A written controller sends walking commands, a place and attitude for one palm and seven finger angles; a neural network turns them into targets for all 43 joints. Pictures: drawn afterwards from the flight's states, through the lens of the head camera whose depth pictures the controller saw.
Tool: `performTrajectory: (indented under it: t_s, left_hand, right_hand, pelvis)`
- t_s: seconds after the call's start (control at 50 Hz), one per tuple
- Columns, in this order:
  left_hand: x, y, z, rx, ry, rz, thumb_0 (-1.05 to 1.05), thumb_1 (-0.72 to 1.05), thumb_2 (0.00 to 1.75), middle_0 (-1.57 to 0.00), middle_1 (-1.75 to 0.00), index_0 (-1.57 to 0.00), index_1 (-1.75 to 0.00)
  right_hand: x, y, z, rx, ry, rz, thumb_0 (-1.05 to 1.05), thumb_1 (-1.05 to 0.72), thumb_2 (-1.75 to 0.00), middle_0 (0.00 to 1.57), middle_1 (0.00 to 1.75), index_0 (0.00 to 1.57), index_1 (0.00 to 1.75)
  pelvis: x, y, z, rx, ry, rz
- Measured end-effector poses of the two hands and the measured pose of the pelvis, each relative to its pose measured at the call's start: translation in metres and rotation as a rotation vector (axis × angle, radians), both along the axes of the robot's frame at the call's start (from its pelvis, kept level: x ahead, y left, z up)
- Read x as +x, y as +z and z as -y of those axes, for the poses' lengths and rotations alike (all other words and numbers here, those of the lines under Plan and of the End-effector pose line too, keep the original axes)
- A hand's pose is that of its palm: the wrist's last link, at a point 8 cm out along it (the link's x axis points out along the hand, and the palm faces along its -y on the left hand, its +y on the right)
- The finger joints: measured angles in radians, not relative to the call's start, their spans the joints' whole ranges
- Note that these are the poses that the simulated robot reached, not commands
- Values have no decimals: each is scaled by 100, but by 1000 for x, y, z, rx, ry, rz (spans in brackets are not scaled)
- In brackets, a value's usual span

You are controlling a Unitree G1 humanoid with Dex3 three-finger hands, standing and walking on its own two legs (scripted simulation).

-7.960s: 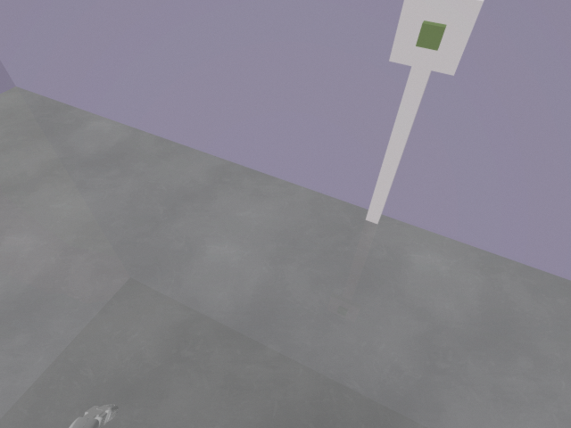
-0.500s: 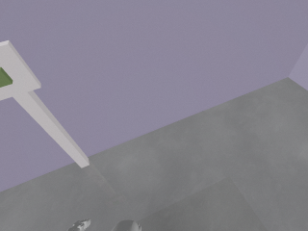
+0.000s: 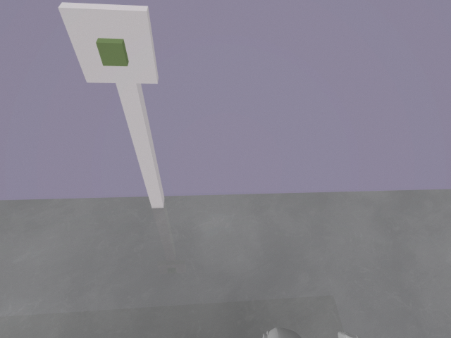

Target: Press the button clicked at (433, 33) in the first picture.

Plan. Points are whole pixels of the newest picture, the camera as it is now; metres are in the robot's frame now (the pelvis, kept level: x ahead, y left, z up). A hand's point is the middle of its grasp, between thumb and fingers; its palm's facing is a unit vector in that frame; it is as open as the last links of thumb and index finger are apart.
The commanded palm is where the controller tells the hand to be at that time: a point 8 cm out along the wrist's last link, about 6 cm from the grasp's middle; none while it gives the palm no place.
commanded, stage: turn to face it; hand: left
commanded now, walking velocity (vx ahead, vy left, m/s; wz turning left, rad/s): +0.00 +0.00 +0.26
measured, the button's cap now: (113, 51) +0.73 +0.35 +0.09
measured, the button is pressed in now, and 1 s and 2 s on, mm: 0 0 0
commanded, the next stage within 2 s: take the last steps up to it in 0.24 s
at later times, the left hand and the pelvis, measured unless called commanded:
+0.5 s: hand out of the picture +0.01 +0.13 -0.14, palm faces +0.20 -0.94 -0.28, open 7.3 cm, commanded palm none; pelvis -0.01 -0.07 +0.01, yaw +9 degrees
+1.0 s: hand out of the picture -0.08 +0.18 -0.18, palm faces +0.28 -0.95 -0.13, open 7.4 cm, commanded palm none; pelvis +0.05 +0.05 +0.00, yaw +10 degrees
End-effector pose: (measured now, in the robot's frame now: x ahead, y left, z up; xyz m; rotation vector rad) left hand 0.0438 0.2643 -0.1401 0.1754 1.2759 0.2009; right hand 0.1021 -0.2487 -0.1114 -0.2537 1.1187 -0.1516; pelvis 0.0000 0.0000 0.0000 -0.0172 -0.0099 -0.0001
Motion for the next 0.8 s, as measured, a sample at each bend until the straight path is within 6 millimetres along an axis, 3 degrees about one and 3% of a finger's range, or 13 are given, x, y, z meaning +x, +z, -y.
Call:
performTrajectory:
  t_s: [0.14, 0.24, 0.3, 0.48, 0.58, 0.68, 0.8]
  left_hand:
    - [20, 12, 20, 14, -2, 74, 0, 91, 90, -20, -29, -20, -30]
    - [27, 18, 47, 41, -7, 125, 0, 91, 90, -20, -29, -20, -30]
    - [18, 23, 65, 56, -4, 141, 0, 91, 90, -20, -29, -20, -30]
    - [-41, 35, 92, 50, 119, 85, 0, 91, 90, -20, -30, -20, -30]
    - [-89, 32, 99, 29, 197, 6, 0, 92, 90, -20, -30, -20, -30]
    - [-142, 26, 108, -22, 273, -122, 0, 91, 90, -20, -29, -20, -30]
    - [-187, 19, 108, -104, 343, -274, 0, 91, 90, -20, -29, -20, -30]
  right_hand:
    - [-25, -17, -1, 63, -13, -54, 0, -91, -90, 21, 30, 20, 30]
    - [-49, -41, 17, 110, -31, -117, 0, -91, -90, 21, 30, 20, 30]
    - [-61, -52, 31, 130, -37, -159, 0, -91, -90, 21, 30, 20, 30]
    - [-75, -42, 60, 116, 20, -252, 0, -91, -90, 20, 30, 20, 30]
    - [-66, -36, 62, 93, 69, -272, 0, -91, -90, 20, 30, 19, 30]
    - [-35, -30, 44, 84, 118, -236, 1, -91, -90, 20, 30, 19, 29]
    - [21, -19, -7, 92, 188, -140, 1, -91, -90, 20, 30, 19, 29]
  pelvis:
    - [-2, 0, 13, 16, 35, 4]
    - [-6, -8, 35, 45, 58, 3]
    - [-10, -9, 47, 40, 87, 14]
    - [-12, 7, 66, 64, 154, 9]
    - [-8, 11, 64, 60, 177, 2]
    - [0, 12, 51, 49, 189, -2]
    - [12, 11, 21, 31, 193, -7]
